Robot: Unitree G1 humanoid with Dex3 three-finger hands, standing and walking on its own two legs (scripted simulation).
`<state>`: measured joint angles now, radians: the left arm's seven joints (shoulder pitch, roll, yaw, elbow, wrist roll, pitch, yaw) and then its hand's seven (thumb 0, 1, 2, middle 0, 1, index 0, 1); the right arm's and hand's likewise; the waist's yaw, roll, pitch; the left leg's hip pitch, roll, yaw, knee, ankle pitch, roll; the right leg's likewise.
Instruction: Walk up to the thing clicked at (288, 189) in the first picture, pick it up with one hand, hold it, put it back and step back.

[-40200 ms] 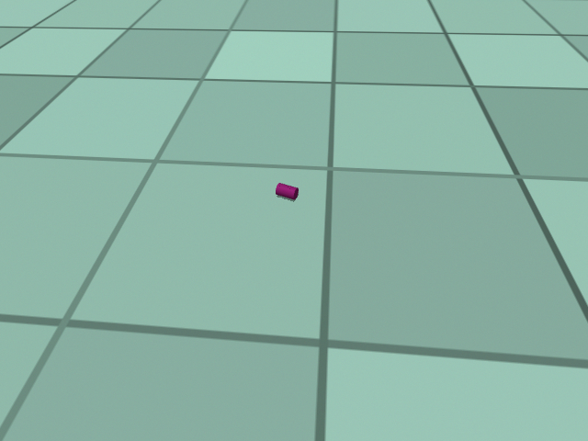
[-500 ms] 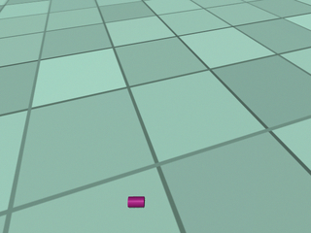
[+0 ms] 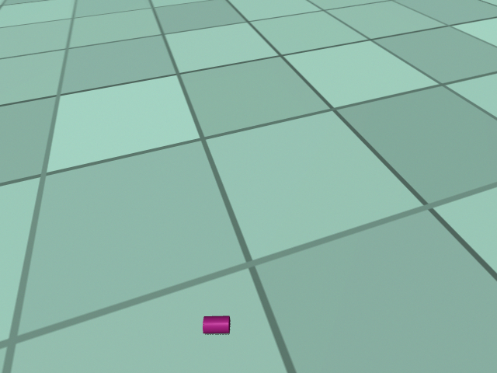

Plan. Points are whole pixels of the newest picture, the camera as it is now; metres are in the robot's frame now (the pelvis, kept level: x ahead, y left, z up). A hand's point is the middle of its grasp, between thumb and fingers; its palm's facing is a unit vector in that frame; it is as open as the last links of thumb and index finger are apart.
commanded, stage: stand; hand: left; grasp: from above
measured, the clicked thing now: (216, 324) +0.46 +0.18 -0.75
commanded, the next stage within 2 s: step back in 0.58 s
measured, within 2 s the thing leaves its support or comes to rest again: neither
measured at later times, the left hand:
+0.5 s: hand out of the picture +0.08 +0.25 -0.16, palm faces -0.01 -0.94 -0.34, open 7.4 cm
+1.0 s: hand out of the picture +0.10 +0.31 -0.19, palm faces -0.07 -0.92 -0.39, open 7.4 cm
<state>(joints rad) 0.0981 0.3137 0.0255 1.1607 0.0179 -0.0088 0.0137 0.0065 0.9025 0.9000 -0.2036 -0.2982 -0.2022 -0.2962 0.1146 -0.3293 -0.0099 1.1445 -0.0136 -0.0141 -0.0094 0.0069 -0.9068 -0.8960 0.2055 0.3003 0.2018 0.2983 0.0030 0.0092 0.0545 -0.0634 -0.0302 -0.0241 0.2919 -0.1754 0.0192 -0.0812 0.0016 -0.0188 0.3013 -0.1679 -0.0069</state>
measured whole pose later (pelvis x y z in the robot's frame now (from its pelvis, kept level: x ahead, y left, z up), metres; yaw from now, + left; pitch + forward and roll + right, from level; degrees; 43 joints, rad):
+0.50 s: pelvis +0.01 +0.00 +0.00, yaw +0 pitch -2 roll +0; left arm 0.10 0.32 0.01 1.15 0.01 -0.01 0.01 0.01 0.90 0.90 -0.20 -0.30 -0.20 -0.30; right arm 0.11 -0.34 -0.01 1.14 -0.01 -0.01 0.00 0.01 -0.91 -0.90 0.21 0.30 0.20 0.30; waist 0.00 0.00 0.05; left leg -0.06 -0.03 -0.02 0.29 -0.19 0.02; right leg -0.08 0.00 -0.02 0.30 -0.18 -0.01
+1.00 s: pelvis -0.06 +0.04 -0.03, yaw +0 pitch -1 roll +0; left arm 0.02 0.42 0.05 0.90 0.02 0.05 0.02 0.01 0.90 0.90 -0.20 -0.30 -0.20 -0.30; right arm 0.13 -0.40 -0.08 0.96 -0.02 0.03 0.02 0.00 -0.91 -0.90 0.20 0.30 0.20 0.30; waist -0.03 -0.07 0.18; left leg -0.25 -0.05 -0.03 0.66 -0.41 0.03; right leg -0.43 -0.01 0.09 0.77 -0.39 0.00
